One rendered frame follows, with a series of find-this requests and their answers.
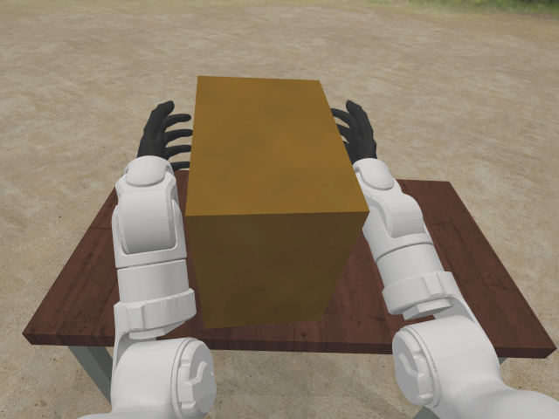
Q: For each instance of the robot left hand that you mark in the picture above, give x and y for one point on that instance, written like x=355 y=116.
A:
x=154 y=140

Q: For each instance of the robot left forearm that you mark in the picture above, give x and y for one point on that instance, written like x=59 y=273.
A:
x=148 y=235

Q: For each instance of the carton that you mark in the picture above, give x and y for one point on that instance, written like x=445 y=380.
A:
x=274 y=207

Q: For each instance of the robot right forearm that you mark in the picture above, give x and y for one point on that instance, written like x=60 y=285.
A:
x=415 y=283

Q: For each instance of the robot right upper arm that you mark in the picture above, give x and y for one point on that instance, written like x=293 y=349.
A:
x=448 y=366

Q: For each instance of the robot left upper arm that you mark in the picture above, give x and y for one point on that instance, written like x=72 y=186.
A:
x=163 y=379

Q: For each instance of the robot right hand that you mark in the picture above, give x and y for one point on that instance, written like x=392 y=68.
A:
x=359 y=135

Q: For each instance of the table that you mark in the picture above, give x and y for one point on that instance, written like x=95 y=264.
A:
x=78 y=310

